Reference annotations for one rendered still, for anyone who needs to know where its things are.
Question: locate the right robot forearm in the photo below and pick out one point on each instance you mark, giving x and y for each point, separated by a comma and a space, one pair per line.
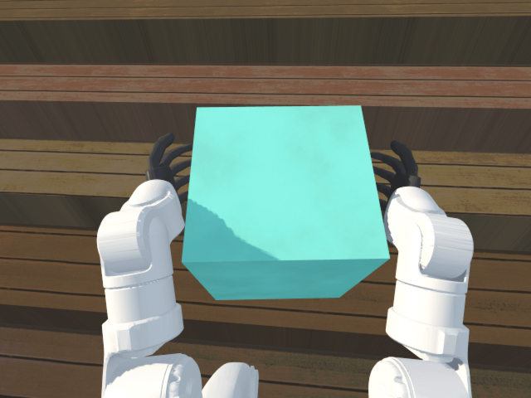
433, 266

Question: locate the left robot upper arm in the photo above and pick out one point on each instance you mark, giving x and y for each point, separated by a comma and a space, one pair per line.
163, 376

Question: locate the left robot thigh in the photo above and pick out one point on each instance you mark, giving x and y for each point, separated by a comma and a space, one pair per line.
233, 380

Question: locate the robot right hand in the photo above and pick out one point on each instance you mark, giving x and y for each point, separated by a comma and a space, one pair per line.
406, 171

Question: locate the right robot upper arm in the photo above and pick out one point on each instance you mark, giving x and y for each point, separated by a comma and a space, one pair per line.
395, 377

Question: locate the carton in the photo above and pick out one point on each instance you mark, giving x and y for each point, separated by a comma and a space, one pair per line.
282, 203

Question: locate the robot left hand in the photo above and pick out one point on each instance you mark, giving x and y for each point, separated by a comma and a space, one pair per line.
159, 162

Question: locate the left robot forearm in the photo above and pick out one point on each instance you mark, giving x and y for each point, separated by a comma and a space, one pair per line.
136, 265

